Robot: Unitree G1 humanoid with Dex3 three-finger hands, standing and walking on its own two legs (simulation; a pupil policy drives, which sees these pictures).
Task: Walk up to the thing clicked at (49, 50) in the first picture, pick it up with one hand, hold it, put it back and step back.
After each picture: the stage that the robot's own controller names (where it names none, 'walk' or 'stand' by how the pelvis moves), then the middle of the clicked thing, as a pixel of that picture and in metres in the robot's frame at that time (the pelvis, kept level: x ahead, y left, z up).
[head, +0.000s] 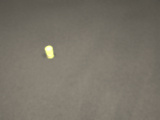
stand; (49, 52) +1.26 +0.33 -0.72
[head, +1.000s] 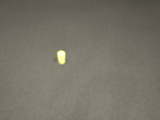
walk; (61, 57) +1.16 +0.14 -0.69
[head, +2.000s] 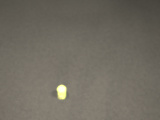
walk; (61, 92) +0.72 +0.10 -0.71
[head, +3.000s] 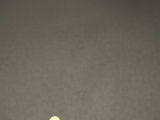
walk; out of the picture +0.47 +0.19 -0.70
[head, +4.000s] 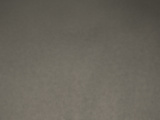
stand; out of the picture +0.40 +0.16 -0.72
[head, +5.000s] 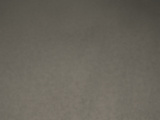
stand; out of the picture +0.38 +0.17 -0.72
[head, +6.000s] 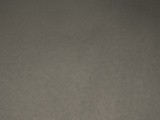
stand; out of the picture +0.38 +0.17 -0.73
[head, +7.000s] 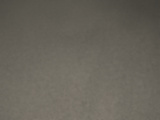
stand; out of the picture +0.37 +0.18 -0.73
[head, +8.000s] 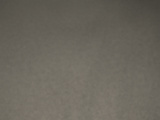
go down; out of the picture +0.38 +0.17 -0.72
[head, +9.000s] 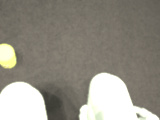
go down; (6, 57) +0.46 +0.23 -0.29
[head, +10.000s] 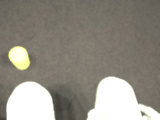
close in; (20, 59) +0.46 +0.22 -0.29
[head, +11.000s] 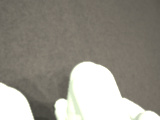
close in; out of the picture +0.44 +0.26 -0.22
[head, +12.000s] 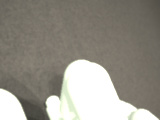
close; out of the picture +0.43 +0.28 -0.22
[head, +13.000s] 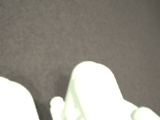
lift; out of the picture +0.39 +0.24 -0.23
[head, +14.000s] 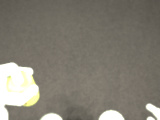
lift; (24, 89) +0.33 +0.18 -0.01
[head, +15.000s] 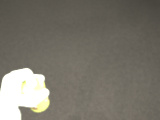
hold; (36, 94) +0.32 +0.16 +0.01
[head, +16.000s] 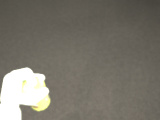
hold; (36, 93) +0.33 +0.16 -0.01
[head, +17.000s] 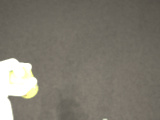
crouch; (24, 82) +0.37 +0.18 -0.07
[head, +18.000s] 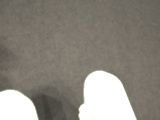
lower; out of the picture +0.48 +0.27 -0.12
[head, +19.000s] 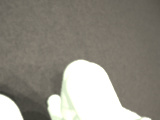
lower; out of the picture +0.43 +0.29 -0.23
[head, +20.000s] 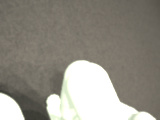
lower; out of the picture +0.43 +0.29 -0.23
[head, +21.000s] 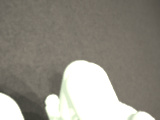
lower; out of the picture +0.43 +0.29 -0.23
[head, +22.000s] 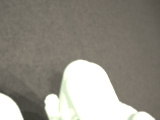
lower; out of the picture +0.43 +0.29 -0.23
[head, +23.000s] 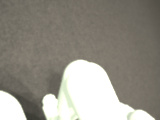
open; out of the picture +0.43 +0.27 -0.24
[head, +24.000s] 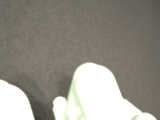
stand; out of the picture +0.43 +0.26 -0.25
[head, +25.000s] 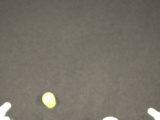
stand; (49, 100) +0.42 +0.18 -0.56
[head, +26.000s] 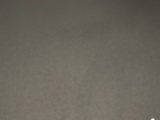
stand; out of the picture +0.39 +0.17 -0.66
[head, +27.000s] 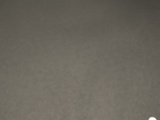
stand; out of the picture +0.38 +0.17 -0.67
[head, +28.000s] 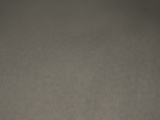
stand; out of the picture +0.41 +0.15 -0.72
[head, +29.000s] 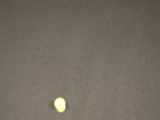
walk; (60, 105) +0.45 +0.12 -0.71
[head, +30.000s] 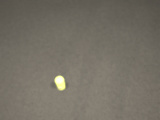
walk; (60, 83) +0.70 +0.22 -0.69
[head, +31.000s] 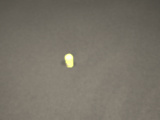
stand; (69, 60) +1.05 +0.15 -0.70
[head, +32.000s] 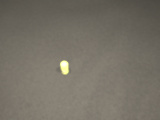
stand; (64, 67) +1.03 +0.16 -0.72
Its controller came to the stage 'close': yes
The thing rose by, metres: 0.70
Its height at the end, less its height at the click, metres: +0.00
